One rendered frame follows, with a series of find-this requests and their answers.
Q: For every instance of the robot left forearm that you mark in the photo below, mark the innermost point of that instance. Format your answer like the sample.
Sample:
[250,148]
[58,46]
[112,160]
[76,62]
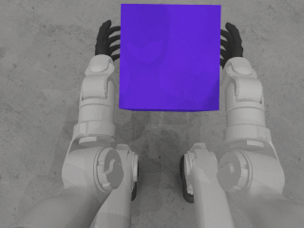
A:
[95,125]

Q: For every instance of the robot right forearm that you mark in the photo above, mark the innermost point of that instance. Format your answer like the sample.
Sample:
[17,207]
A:
[244,109]

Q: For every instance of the left robot hand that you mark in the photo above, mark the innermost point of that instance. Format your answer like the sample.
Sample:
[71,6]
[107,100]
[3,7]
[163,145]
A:
[102,46]

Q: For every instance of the left robot upper arm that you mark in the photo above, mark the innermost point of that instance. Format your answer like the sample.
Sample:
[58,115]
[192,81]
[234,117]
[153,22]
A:
[89,175]

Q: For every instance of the right robot thigh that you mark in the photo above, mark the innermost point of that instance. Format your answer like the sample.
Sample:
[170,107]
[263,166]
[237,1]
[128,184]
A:
[210,202]

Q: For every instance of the carton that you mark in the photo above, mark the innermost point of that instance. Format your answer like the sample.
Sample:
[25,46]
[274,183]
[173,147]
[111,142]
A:
[169,57]

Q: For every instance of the right robot hand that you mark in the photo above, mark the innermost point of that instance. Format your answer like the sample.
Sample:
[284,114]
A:
[233,45]

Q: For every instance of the right robot upper arm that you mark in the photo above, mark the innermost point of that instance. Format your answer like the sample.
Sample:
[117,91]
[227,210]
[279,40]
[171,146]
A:
[255,182]

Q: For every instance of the robot thigh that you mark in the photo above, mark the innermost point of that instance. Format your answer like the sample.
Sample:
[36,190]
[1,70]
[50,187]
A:
[210,202]
[116,210]

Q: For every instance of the left robot thigh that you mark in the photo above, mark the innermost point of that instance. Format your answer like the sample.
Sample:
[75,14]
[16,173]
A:
[116,210]

